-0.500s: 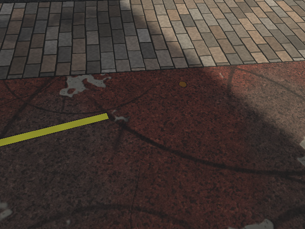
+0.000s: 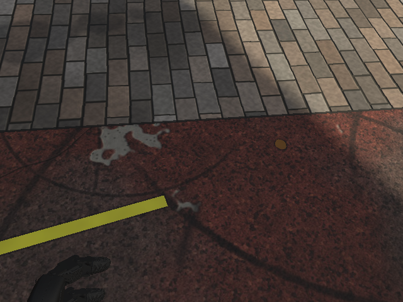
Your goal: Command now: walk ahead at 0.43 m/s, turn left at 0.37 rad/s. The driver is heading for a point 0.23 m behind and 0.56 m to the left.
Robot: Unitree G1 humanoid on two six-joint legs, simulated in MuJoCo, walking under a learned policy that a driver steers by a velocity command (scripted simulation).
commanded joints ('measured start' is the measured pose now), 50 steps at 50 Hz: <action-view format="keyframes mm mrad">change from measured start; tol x32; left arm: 1 -76 74 23 -89 9 -22 -5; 5 371 255 67 1 49 4 65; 29 -73 135 82 -19 -1 127 92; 50 299 261 131 64 20 7 58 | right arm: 1 9 -227 -68 -11 7 5 -26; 50 -366 -141 -52 -429 39 56 13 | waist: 1 70 149 19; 7 165 -118 -713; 12 34 -52 -127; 24 28 -20 -110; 27 83 439 -4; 50 158 -165 -60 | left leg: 1 -160 192 -97 10 794 15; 4 -180 142 -123 454 954 -47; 6 -649 -99 -216 1309 -327 -148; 7 -644 -14 -263 1381 -257 -152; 24 -396 143 84 417 175 -30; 28 -245 397 -624 45 397 305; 37 -206 216 -423 157 534 144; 40 -261 195 -528 57 -101 154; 46 -493 139 -583 107 -228 125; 50 -1145 30 -229 828 -126 -21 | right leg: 1 300 106 2 -139 75 -25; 4 693 71 36 -131 105 -57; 6 1329 -492 673 17 679 -391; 12 442 -244 126 -312 -82 -256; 22 505 -301 -94 -326 -367 -184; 29 0 44 103 591 -811 49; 47 665 76 132 -164 -477 22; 50 916 -377 783 -381 -1083 -177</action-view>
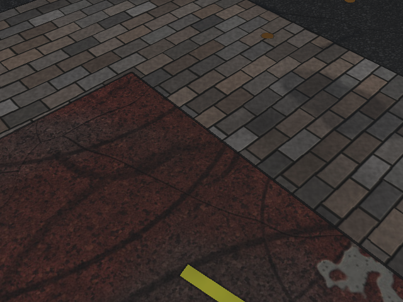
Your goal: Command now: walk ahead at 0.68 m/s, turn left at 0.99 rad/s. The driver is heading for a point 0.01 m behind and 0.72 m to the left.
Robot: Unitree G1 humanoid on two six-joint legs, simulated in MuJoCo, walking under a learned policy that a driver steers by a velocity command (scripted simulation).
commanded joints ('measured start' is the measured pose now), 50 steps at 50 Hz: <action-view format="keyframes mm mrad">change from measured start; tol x32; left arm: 1 108 168 43 -45 18 -24 9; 23 262 38 -71 -136 -1 -77 30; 38 -225 84 -35 -289 -17 -59 10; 43 428 232 35 -180 -9 -41 37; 50 158 37 -15 -111 28 -22 24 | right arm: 1 -117 -98 0 -155 10 -40 11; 17 -296 -8 29 -137 19 -69 105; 21 316 -231 -95 24 32 -39 81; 50 -18 -44 8 14 21 -45 32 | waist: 1 57 -212 97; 21 -302 -160 -116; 23 -116 238 -373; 32 19 -22 198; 42 194 135 -181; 44 54 -642 -483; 50 27 -107 58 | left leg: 1 -676 159 71 370 4 -18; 15 -515 221 344 179 432 0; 20 206 18 458 24 238 135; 22 856 210 -5 -99 296 255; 23 980 391 -600 -374 -182 442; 32 -65 114 -68 -610 272 263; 38 41 132 -144 -521 174 156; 42 128 123 -120 43 658 52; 44 -377 25 5 726 -80 5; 50 -336 272 129 586 108 16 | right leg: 1 399 -485 638 -316 -583 -185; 14 293 -278 -185 -393 210 -66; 20 300 -355 -286 211 1525 -65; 21 45 -292 -273 535 1186 -38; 22 -363 -100 -206 942 -241 -9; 37 -22 -66 19 42 457 79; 42 430 -117 27 131 144 1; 44 875 -528 966 -200 -596 -194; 50 234 -342 240 -269 -45 -125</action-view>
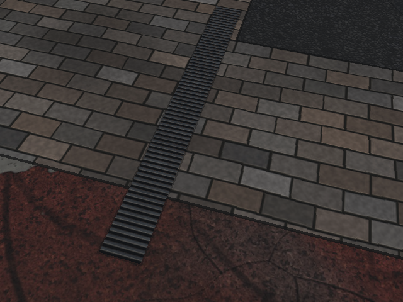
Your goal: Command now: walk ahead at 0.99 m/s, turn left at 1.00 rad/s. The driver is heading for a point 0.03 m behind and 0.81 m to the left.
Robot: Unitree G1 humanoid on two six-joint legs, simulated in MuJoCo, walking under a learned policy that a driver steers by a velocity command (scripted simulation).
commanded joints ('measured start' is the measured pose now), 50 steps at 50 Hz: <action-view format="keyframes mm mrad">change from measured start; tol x64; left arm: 1 32 48 16 -1 -19 -16 1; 50 100 100 22 65 -28 -32 -18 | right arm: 1 -63 -8 -2 -126 10 13 9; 50 -160 25 27 -112 -18 -27 23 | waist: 1 10 -137 -29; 50 -20 -73 60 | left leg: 1 -274 148 -65 -46 4 13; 15 470 -108 220 -616 220 154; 18 993 232 -801 -1035 -215 468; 34 224 -4 -408 -1027 93 146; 40 -390 -24 -121 142 -45 -7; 50 -380 90 -115 -319 171 10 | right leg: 1 212 -285 301 -330 -18 -151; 14 360 -256 -194 -15 1421 -87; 18 -576 66 196 1116 -303 -43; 31 -20 10 136 24 421 63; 38 875 -359 704 -36 -265 -161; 50 209 -284 287 -434 41 -230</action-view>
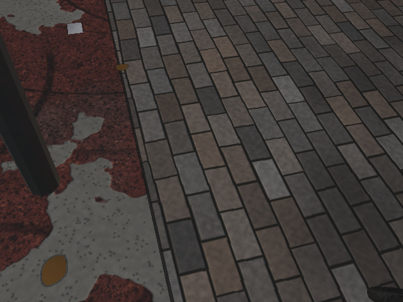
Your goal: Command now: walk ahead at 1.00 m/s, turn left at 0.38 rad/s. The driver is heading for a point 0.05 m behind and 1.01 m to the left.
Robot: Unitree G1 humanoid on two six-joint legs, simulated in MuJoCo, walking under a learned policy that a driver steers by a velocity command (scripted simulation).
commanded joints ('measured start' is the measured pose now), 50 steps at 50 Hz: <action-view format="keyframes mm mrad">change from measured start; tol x32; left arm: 1 -124 98 4 -75 -5 -30 2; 50 -408 182 49 -155 -15 35 24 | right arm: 1 -33 1 20 -69 -13 -17 21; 8 -212 -41 6 -138 -16 -45 57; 13 395 -226 -65 28 -48 -31 19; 32 167 -90 -60 54 -13 20 -63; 35 565 -107 -46 89 -17 39 -33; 50 145 -83 -53 7 -5 61 -9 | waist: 1 -96 -55 109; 10 -266 -244 -109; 13 -240 199 -567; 17 -90 6 -103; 35 -160 -297 -459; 50 -126 -157 -104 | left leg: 1 -139 60 -56 -163 169 -5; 9 279 -95 175 -497 160 63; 12 1239 208 -390 -582 88 209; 13 1244 318 -740 -770 87 266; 17 630 149 -245 -822 751 192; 22 408 96 -136 -900 858 215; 32 438 -67 -252 -479 359 -4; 34 146 -224 -143 57 -539 -87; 36 20 -73 -68 330 -324 -157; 50 221 75 140 -322 -35 -31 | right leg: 1 -37 -293 227 -272 127 -200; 6 14 -277 42 -353 395 -158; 10 99 -298 -31 126 1271 -114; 11 -108 -248 -32 436 1147 -70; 12 -507 -72 15 896 114 -11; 14 -637 -33 225 1111 -214 -26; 31 -214 3 192 86 395 21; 34 346 -495 643 138 1189 -245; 40 -189 -277 314 -154 -94 -189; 50 -140 -360 103 -270 -269 -151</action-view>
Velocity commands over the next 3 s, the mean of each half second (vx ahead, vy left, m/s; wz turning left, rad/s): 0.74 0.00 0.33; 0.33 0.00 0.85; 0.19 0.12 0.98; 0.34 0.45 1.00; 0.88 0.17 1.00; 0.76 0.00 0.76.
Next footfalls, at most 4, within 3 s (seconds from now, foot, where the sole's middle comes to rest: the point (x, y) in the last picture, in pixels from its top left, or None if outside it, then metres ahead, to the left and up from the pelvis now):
0.22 left None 0.41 0.15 -0.77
0.66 right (214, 237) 0.72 0.02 -0.77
1.12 left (134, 271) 0.56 0.28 -0.77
1.42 right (145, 217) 0.77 0.28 -0.77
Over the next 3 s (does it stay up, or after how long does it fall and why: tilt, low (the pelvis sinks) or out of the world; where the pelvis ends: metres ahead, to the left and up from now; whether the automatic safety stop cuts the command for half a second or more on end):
stays up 0.00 1.05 -0.01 its command is cut before an obstacle after 1.1 s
